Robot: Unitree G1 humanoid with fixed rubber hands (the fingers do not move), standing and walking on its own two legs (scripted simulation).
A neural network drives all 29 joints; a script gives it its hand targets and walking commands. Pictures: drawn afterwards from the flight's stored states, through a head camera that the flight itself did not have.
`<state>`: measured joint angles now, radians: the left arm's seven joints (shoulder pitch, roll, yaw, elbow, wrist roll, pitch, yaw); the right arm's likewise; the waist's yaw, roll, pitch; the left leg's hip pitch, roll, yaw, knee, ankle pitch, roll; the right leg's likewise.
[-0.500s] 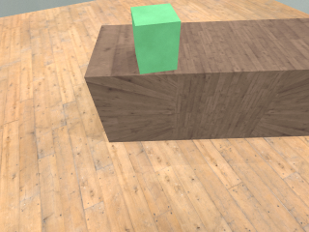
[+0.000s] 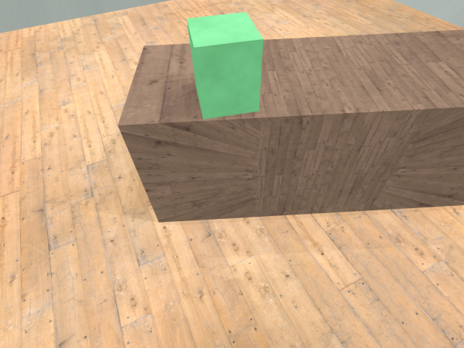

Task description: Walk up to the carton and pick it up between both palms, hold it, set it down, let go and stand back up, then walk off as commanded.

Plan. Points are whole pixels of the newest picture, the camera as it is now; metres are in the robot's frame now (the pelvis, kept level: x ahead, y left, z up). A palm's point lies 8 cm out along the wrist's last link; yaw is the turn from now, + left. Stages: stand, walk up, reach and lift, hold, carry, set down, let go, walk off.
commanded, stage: stand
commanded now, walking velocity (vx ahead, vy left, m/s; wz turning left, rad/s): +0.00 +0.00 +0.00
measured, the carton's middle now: (224, 66) +0.97 +0.04 -0.02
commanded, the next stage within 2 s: none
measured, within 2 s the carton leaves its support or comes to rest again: neither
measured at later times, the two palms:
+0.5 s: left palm out of the picture -0.01 +0.21 -0.15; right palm out of the picture +0.04 -0.23 -0.15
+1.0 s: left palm out of the picture +0.05 +0.24 -0.13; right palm out of the picture +0.07 -0.28 -0.14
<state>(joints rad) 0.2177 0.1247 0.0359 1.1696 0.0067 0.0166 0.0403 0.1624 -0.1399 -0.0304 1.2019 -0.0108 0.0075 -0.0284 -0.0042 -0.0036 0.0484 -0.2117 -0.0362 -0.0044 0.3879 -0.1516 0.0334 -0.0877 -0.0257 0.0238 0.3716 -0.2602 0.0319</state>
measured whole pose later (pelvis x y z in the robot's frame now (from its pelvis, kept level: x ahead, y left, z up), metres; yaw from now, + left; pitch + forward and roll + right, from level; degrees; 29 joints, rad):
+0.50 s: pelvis +0.02 +0.00 +0.00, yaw +0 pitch -1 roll +0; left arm 0.28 0.12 0.04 1.18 0.01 0.01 0.04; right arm 0.19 -0.15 -0.04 1.19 -0.01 -0.01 -0.03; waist 0.01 0.00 0.05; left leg -0.19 -0.04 -0.01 0.40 -0.20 0.03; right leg -0.06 -0.03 0.02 0.38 -0.30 0.03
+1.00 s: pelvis +0.02 -0.02 +0.00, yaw +0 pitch -3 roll +0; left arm 0.21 0.22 0.06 1.08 0.00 0.00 0.04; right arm 0.18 -0.24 -0.04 1.08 0.00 -0.02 -0.04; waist 0.00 0.01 0.08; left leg -0.15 -0.02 -0.01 0.39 -0.19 0.01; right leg -0.02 -0.01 0.01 0.36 -0.29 0.01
